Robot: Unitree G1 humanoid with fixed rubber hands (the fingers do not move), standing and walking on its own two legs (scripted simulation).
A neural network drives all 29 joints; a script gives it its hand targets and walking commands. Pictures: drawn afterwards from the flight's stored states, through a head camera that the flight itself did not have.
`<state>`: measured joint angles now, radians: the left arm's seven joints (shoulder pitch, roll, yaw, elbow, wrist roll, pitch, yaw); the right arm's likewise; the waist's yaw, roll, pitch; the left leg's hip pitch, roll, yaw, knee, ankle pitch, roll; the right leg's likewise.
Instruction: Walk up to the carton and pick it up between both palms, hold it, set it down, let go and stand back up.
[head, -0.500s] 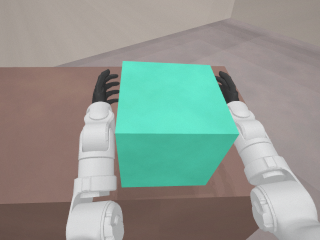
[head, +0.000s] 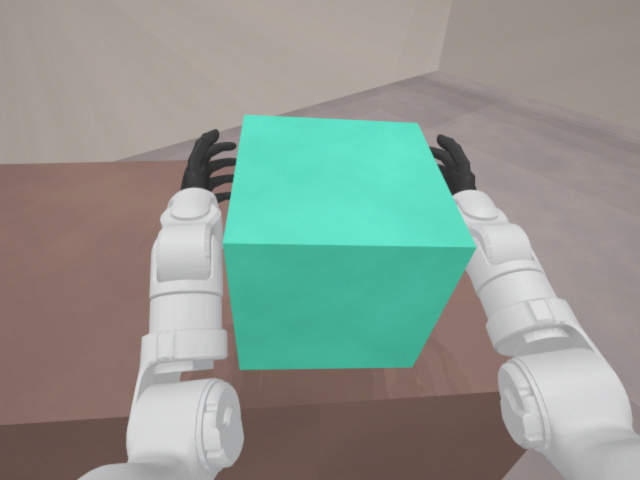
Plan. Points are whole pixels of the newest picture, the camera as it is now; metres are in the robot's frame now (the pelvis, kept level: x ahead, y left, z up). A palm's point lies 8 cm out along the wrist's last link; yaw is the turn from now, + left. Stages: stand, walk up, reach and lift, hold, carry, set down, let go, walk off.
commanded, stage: reach and lift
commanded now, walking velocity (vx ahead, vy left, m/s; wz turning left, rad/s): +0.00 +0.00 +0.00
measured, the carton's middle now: (330, 244) +0.36 +0.00 +0.16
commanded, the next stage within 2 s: hold in 1.12 s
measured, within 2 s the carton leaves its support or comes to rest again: neither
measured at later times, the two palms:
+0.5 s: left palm (196, 176) +0.38 +0.16 +0.25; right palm (458, 180) +0.39 -0.15 +0.24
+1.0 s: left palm (199, 167) +0.38 +0.15 +0.26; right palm (470, 168) +0.38 -0.16 +0.25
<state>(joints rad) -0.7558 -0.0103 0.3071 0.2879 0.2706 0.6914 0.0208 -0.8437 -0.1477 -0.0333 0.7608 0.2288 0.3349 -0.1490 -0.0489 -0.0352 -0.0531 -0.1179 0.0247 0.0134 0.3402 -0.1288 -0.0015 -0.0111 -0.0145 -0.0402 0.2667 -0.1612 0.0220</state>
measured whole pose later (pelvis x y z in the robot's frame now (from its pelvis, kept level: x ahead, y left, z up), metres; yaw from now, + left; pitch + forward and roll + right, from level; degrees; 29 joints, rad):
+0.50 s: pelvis +0.00 +0.00 +0.00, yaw +0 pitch -5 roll -1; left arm -0.82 0.04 0.29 0.34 0.26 0.71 0.01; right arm -0.90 -0.16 -0.04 0.78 0.26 0.37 -0.17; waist -0.06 -0.04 -0.08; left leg -0.13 0.02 0.01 0.34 -0.13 0.00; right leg -0.02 -0.02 -0.04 0.26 -0.16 0.02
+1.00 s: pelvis +0.01 +0.00 +0.00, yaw +0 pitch -5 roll -1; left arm -0.79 0.03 0.31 0.20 0.25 0.82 -0.02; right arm -0.88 -0.18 0.03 0.64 0.35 0.49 -0.23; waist -0.08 -0.03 -0.09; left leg -0.10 0.03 0.01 0.35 -0.15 -0.01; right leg 0.01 -0.01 -0.04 0.27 -0.18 0.02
